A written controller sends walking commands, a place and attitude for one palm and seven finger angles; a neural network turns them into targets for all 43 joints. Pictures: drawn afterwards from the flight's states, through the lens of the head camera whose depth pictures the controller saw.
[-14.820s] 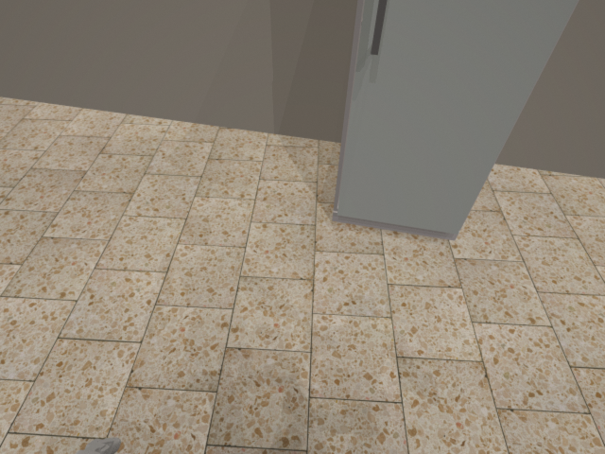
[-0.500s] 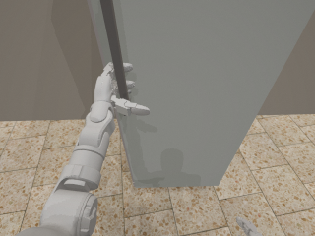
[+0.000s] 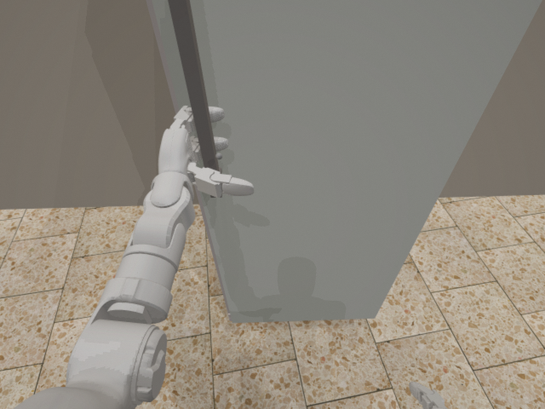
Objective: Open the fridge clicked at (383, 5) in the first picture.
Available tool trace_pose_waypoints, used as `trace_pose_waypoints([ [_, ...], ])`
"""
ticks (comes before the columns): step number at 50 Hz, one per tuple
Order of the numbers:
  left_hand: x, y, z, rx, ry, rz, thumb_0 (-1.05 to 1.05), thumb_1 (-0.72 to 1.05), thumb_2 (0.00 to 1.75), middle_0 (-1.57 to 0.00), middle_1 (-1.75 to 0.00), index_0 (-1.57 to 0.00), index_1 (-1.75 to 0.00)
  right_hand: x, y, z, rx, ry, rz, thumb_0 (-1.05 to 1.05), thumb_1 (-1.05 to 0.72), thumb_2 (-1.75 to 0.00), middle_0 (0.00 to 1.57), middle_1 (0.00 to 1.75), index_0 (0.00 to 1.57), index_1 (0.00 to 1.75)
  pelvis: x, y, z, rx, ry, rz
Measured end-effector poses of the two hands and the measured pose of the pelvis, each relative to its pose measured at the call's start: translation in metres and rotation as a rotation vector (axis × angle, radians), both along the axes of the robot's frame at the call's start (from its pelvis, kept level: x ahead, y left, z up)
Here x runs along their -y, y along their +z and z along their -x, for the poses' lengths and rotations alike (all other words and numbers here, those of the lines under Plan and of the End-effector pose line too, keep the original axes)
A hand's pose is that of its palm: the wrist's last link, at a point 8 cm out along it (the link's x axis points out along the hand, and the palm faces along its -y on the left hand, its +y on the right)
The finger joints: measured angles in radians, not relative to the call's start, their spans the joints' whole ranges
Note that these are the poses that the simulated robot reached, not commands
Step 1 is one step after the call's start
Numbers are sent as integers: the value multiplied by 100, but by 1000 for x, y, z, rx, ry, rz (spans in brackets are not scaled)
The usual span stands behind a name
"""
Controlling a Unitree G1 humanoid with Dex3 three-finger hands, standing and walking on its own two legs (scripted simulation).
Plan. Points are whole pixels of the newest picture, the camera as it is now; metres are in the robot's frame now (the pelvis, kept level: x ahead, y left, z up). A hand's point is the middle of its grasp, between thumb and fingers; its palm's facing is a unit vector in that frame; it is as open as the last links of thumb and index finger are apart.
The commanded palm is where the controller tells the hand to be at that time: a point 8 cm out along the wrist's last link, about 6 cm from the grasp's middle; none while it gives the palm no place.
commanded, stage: grip the handle and tug to test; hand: left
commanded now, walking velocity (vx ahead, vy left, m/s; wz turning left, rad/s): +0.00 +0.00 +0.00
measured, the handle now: (199, 84) +0.49 +0.13 +0.24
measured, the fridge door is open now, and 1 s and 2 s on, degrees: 0 0 1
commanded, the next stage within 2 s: pull the door a little, standing still in 1.44 s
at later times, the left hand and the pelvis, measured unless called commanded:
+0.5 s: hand (218, 156) +0.43 +0.10 +0.16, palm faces +0.07 -1.00 -0.01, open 8.9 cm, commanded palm +0.41 +0.14 +0.16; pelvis +0.00 +0.01 +0.00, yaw +0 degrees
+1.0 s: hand (219, 154) +0.44 +0.10 +0.16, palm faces +0.07 -1.00 -0.01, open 5.4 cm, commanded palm +0.41 +0.15 +0.16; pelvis +0.00 +0.01 +0.00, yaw +1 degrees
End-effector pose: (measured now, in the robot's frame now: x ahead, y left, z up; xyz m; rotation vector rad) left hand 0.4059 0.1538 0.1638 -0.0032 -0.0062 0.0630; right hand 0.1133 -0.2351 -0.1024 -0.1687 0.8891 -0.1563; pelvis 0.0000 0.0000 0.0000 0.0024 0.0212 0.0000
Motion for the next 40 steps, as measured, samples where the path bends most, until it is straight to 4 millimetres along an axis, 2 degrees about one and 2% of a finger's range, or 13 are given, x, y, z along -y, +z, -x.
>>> trace_pose_waypoints([
  [6,0,0,1,4,0,1,-1,-48,31,-30,-120,-30,-120,1,-1,5,-5,-7,-1,1,-91,-90,20,30,20,30,-1,0,0,1,-2,0],
  [11,0,-1,1,0,1,-5,-1,-36,36,-31,-122,-31,-122,0,-1,6,-5,-8,1,1,-91,-90,20,30,20,30,-2,0,1,1,-1,1],
  [35,-2,-2,-6,-2,6,-12,1,67,80,-42,-136,-40,-136,-11,-2,-4,-6,24,-8,1,-91,-90,20,30,20,30,-7,-1,-3,-12,12,3],
  [37,-1,-2,-7,-2,4,-11,1,73,83,-43,-137,-41,-137,-11,-2,-5,-8,23,-7,1,-91,-90,20,30,20,30,-7,-1,-3,-13,11,3],
  [40,-1,-2,-7,-2,6,-11,1,73,82,-43,-138,-41,-138,-11,-3,-5,-11,24,-7,1,-91,-90,20,30,20,30,-7,-1,-4,-14,12,3],
])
